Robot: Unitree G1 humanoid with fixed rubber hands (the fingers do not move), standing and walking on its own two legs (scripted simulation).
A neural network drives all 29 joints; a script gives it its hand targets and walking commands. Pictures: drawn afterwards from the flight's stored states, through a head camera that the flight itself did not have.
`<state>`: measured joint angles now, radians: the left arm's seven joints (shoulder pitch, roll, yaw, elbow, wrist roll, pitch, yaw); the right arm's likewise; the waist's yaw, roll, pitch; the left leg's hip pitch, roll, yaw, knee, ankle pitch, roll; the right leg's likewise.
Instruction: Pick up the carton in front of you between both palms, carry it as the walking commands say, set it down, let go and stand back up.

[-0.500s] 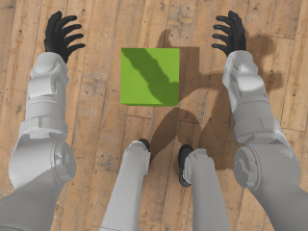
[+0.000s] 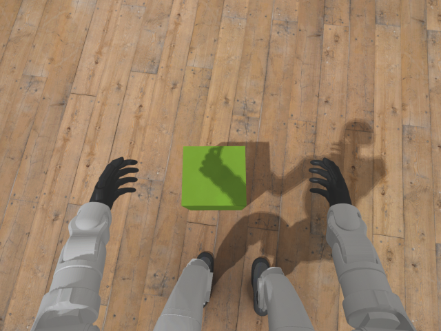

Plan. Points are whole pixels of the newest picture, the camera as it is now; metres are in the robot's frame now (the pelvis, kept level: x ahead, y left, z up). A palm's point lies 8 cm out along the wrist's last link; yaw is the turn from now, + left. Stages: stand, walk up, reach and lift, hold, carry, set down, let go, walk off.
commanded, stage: let go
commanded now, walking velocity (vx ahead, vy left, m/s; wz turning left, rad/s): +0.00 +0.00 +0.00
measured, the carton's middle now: (215, 181) +0.43 +0.08 -0.60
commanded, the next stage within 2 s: stand in 0.86 s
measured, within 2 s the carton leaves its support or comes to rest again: neither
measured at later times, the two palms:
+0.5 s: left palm (112, 267) +0.20 +0.20 -0.02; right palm (435, 292) +0.21 -0.27 -0.02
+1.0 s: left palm (72, 268) +0.19 +0.26 -0.03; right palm (437, 309) +0.18 -0.28 -0.03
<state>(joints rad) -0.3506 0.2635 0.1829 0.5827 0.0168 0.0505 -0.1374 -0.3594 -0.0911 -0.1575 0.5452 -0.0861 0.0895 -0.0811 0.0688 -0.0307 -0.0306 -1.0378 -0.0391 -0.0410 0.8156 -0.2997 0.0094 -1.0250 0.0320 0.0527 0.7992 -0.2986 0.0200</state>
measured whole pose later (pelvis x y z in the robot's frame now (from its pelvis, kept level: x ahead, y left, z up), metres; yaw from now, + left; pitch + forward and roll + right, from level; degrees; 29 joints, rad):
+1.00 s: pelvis +0.04 -0.02 +0.05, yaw +1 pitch -1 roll +0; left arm 0.19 0.30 0.07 0.56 0.04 0.07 0.00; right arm 0.21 -0.27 -0.03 0.63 -0.05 0.05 -0.01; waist 0.01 -0.03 0.03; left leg -0.20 -0.02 -0.06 0.52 -0.31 -0.01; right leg -0.19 0.04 0.04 0.52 -0.31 -0.01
